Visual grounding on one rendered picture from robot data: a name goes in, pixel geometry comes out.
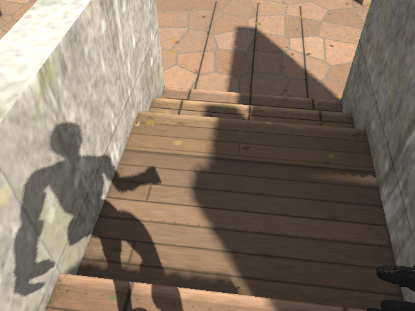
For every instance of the robot right hand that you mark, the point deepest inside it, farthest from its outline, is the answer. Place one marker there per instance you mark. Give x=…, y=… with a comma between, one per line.
x=399, y=275

